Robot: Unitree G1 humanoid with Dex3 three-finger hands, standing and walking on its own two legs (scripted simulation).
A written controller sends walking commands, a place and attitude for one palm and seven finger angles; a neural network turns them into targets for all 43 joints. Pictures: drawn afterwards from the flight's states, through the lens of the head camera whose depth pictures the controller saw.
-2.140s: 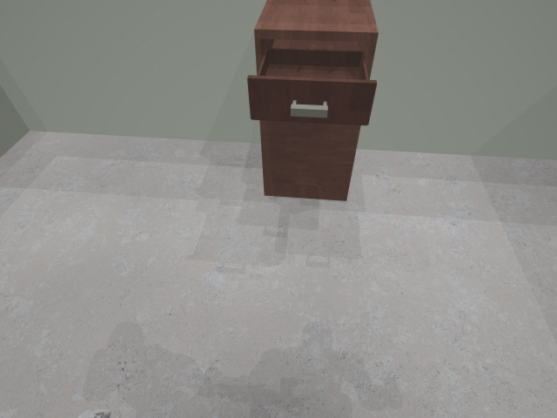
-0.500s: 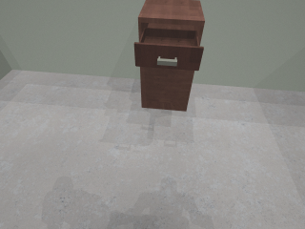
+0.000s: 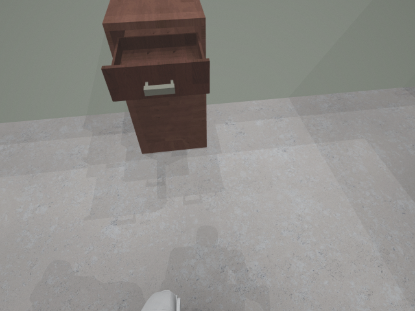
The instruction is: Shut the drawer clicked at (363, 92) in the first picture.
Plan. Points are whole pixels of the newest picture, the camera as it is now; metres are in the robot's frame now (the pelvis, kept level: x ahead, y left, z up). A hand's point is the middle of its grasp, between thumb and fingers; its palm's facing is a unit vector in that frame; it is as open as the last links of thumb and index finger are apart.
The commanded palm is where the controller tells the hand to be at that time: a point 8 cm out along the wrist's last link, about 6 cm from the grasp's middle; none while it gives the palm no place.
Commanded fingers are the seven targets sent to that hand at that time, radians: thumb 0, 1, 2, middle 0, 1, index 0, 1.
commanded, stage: walk to a spot facing it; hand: left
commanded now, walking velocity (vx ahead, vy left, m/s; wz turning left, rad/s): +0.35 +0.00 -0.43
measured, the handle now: (159, 86) +0.84 +0.25 -0.06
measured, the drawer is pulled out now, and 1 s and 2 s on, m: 0.30 0.30 0.30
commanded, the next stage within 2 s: none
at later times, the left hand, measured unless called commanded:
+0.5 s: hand (113, 247) +0.29 +0.27 -0.17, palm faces -0.20 -0.96 -0.20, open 7.4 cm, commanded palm none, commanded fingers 0.00 0.90 0.90 -0.20 -0.30 -0.20 -0.30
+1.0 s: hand (181, 188) +0.47 +0.12 -0.16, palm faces -0.57 -0.80 -0.22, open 7.4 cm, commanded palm none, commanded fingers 0.00 0.90 0.90 -0.20 -0.30 -0.20 -0.30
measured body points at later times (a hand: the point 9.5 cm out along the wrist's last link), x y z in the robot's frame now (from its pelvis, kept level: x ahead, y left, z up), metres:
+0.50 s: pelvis +0.19 +0.08 +0.00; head +0.21 +0.10 +0.45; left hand +0.30 +0.32 -0.16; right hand +0.19 -0.17 -0.13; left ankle +0.24 +0.15 -0.74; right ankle +0.16 -0.04 -0.64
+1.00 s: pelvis +0.26 +0.05 -0.01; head +0.28 +0.02 +0.44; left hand +0.50 +0.16 -0.14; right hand +0.14 -0.17 -0.16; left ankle +0.32 +0.18 -0.67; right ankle +0.24 -0.05 -0.74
